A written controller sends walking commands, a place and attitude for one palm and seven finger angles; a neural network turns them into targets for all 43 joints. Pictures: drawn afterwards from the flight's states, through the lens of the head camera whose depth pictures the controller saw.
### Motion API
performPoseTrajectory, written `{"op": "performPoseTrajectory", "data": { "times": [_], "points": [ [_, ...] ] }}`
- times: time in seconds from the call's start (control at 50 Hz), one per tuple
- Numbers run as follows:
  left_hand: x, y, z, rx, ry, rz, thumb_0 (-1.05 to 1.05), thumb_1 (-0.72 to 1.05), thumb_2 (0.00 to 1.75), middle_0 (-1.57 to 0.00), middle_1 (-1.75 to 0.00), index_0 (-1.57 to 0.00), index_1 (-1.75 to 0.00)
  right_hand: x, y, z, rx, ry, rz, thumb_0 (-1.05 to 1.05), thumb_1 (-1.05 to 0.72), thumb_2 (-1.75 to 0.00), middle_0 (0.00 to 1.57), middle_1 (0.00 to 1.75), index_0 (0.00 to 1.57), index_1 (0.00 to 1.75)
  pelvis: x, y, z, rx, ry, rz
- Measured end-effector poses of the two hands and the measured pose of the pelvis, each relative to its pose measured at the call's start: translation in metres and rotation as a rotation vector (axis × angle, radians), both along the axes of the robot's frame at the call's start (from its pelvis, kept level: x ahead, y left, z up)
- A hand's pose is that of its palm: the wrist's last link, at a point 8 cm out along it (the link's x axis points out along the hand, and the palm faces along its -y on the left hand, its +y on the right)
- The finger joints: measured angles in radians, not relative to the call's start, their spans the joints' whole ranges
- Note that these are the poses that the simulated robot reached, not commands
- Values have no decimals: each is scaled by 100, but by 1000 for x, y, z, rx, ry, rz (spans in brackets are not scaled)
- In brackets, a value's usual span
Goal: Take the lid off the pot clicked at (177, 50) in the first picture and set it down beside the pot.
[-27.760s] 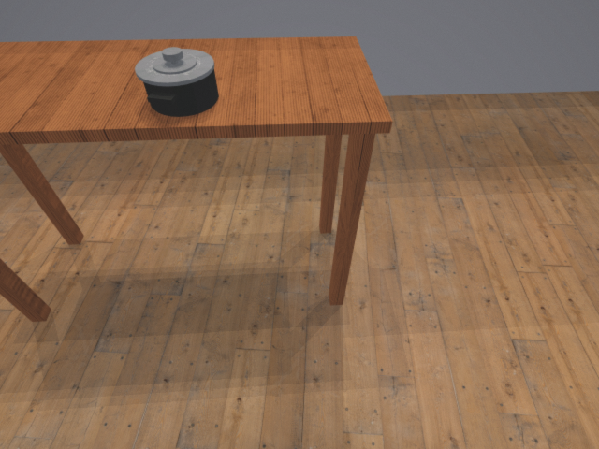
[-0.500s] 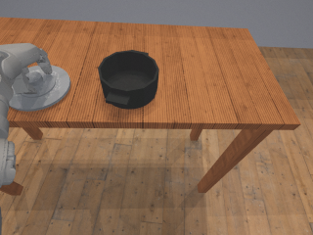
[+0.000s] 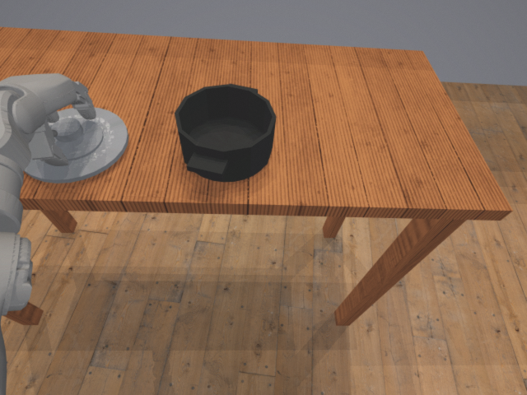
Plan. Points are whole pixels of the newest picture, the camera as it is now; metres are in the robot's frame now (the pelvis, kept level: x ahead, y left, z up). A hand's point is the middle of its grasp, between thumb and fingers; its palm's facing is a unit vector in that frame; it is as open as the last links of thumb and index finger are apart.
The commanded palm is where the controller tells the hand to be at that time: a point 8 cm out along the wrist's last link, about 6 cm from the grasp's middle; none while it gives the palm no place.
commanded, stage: raise the empty hand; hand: left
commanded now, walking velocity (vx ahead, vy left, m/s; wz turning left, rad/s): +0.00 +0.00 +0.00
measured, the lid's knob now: (67, 129) +0.50 +0.30 +0.11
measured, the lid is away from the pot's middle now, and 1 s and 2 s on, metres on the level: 0.25 0.25 0.25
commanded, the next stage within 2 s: draw the hand back to the body in 1.22 s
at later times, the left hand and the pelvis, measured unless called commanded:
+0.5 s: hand (34, 88) +0.49 +0.30 +0.19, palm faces -0.30 -0.06 -0.95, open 11.0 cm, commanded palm +0.48 +0.29 +0.25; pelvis +0.01 +0.01 +0.00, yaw +0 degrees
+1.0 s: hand (12, 48) +0.48 +0.29 +0.25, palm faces -0.21 -0.06 -0.97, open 11.0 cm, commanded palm +0.48 +0.28 +0.31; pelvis +0.00 +0.01 +0.01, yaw +2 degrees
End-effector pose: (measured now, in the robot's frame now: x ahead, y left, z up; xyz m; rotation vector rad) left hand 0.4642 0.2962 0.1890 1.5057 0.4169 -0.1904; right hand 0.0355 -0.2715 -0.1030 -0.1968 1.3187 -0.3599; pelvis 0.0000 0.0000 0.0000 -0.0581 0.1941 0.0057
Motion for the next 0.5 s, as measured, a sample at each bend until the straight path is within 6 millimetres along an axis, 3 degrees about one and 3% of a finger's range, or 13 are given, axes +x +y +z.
{"op": "performPoseTrajectory", "data": {
  "times": [0.5],
  "points": [
    [19, 4, 57, 23, -80, 40, 0, -13, 91, -51, -58, -51, -58, -3, 11, 4, 3, -14, -5, 1, -90, -89, 20, 29, 21, 30, 6, 10, 3, -3, 1, 4]
  ]
}}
